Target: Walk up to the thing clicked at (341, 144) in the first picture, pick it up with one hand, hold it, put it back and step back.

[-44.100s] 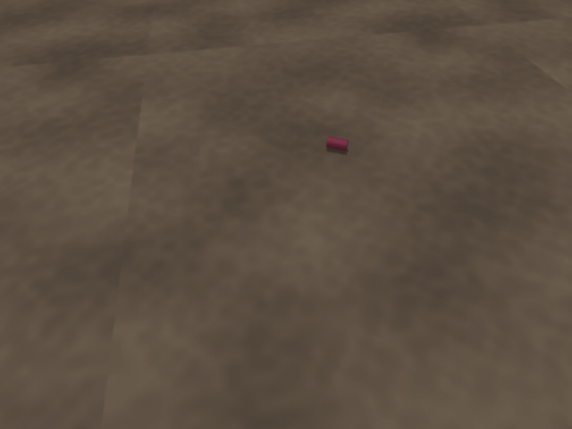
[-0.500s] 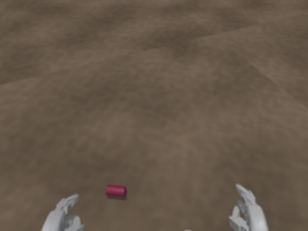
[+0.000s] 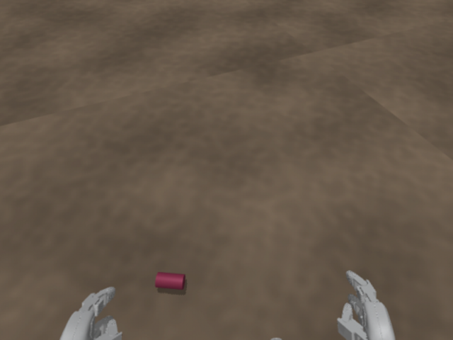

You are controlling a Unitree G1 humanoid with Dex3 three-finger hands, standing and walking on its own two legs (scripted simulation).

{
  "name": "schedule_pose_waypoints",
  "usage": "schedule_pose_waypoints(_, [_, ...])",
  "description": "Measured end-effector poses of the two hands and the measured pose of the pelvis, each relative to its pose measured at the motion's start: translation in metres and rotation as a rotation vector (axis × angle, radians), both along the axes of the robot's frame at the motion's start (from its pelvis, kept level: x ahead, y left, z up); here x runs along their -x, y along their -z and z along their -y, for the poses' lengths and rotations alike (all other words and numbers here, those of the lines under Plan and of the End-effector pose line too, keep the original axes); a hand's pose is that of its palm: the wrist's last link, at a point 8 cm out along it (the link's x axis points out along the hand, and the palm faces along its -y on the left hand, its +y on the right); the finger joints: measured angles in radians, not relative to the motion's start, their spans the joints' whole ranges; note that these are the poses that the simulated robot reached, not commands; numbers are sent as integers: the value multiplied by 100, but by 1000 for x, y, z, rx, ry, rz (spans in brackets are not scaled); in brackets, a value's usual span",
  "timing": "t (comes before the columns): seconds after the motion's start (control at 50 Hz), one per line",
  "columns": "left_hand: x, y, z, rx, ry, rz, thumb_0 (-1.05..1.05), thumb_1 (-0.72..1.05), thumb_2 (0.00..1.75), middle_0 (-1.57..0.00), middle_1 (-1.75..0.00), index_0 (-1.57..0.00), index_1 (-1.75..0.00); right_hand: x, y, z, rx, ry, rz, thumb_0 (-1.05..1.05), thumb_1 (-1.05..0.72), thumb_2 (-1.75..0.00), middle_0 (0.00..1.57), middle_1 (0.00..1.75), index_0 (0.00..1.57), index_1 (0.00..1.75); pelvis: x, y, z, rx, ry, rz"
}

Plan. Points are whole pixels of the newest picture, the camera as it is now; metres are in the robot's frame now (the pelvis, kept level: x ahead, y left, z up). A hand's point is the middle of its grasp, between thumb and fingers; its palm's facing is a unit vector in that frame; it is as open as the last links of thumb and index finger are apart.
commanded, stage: stand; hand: left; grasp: from above
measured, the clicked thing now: (170, 280) +0.47 +0.21 -0.68
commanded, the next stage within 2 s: none
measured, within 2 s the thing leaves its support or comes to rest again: neither
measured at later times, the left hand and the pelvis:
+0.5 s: hand out of the picture +0.06 +0.23 -0.10, palm faces +0.03 -0.94 -0.33, open 7.4 cm; pelvis +0.00 +0.00 +0.05, yaw +0 degrees
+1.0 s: hand out of the picture +0.05 +0.23 -0.09, palm faces +0.04 -0.94 -0.34, open 7.4 cm; pelvis -0.01 -0.01 +0.07, yaw +0 degrees
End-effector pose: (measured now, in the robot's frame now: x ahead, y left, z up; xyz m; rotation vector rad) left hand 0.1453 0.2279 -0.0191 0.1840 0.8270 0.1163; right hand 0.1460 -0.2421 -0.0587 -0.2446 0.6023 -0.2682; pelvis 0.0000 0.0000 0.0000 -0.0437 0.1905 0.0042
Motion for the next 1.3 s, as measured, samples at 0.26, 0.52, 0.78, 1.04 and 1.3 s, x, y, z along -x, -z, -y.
schedule_pose_waypoints(0.26, [27, 40, -39, -133, -5, -119, 1, 90, 89, -21, -30, -20, -30, 40, 18, 23, -3, -101, -406, 1, -90, -90, 20, 30, 21, 30, 12, -26, 1, -52, 14, 157])
schedule_pose_waypoints(0.52, [95, 50, -50, -108, -105, -367, 1, 90, 89, -21, -30, -20, -30, 82, 14, 30, -37, -9, -576, 1, -91, -90, 20, 30, 20, 30, 4, -50, -2, -44, 3, 217])
schedule_pose_waypoints(0.78, [108, 42, -48, -101, -129, -425, 1, 90, 89, -21, -30, -20, -30, 89, 10, 28, -63, 4, -612, 0, -91, -90, 20, 30, 20, 30, 6, -63, 0, -47, 0, 253])
schedule_pose_waypoints(1.04, [108, 35, -48, -120, -131, -436, 1, 90, 89, -21, -30, -20, -30, 97, 8, 44, -60, 16, -634, 0, -91, -90, 20, 30, 20, 30, 9, -67, 8, -47, 3, 258])
schedule_pose_waypoints(1.3, [102, 35, -41, -114, -120, -454, 1, 90, 89, -21, -30, -20, -30, 104, 7, 56, -52, 25, -673, 0, -91, -90, 20, 30, 20, 30, 6, -68, 15, -45, 7, 247])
